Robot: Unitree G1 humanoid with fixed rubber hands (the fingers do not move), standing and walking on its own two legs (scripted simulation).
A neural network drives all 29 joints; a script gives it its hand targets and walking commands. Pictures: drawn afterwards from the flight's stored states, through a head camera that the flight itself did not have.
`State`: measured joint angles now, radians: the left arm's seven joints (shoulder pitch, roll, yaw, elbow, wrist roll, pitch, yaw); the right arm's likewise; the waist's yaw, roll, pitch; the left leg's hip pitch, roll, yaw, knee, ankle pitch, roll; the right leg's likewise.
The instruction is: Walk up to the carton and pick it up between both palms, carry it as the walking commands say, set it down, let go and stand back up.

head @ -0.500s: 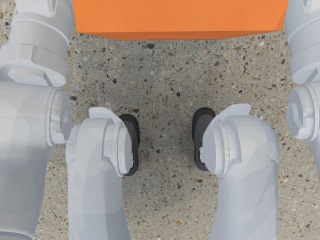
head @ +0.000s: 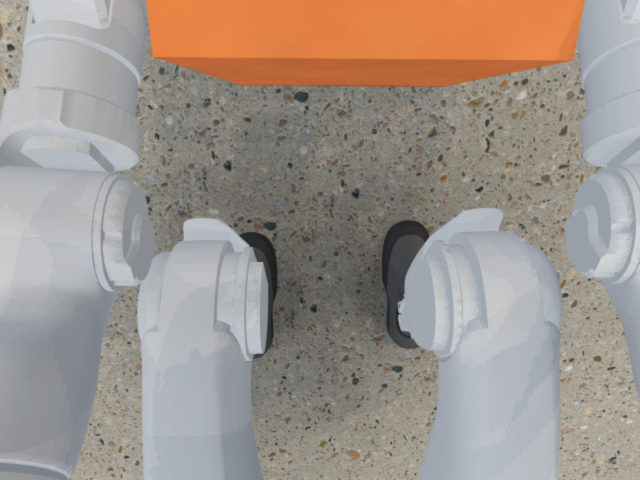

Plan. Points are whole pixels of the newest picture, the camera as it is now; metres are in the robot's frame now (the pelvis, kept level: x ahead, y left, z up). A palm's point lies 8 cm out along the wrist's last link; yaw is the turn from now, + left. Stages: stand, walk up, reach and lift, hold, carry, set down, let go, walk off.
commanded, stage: reach and lift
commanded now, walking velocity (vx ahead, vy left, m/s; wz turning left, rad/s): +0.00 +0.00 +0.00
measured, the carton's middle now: out of the picture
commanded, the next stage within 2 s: none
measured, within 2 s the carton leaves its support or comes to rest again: leaves its support in 0.08 s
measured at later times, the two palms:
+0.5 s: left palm out of the picture +0.57 +0.13 -0.08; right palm out of the picture +0.56 -0.22 -0.08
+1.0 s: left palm out of the picture +0.56 +0.14 -0.03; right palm out of the picture +0.54 -0.22 -0.04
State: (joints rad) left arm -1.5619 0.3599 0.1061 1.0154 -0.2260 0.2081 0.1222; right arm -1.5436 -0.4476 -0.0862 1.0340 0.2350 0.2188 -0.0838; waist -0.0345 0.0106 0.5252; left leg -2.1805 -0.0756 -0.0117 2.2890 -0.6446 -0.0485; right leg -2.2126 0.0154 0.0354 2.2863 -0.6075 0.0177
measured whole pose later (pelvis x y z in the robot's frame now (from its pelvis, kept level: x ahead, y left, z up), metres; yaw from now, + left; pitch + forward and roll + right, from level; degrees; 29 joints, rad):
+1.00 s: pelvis -0.02 -0.01 +0.09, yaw +0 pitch +29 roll +3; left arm -1.47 0.31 0.32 0.67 -0.06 0.46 0.06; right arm -1.48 -0.37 -0.24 0.73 0.09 0.45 -0.08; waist -0.04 -0.01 0.53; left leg -1.92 -0.09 -0.02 1.98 -0.57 -0.07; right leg -1.97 0.08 0.08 2.00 -0.53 0.04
